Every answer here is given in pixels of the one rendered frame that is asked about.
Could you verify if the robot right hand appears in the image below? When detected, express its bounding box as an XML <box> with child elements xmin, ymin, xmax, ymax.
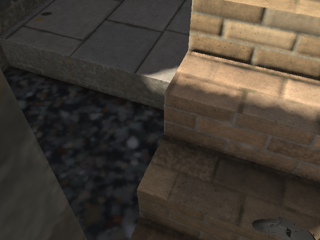
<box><xmin>252</xmin><ymin>216</ymin><xmax>316</xmax><ymax>240</ymax></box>

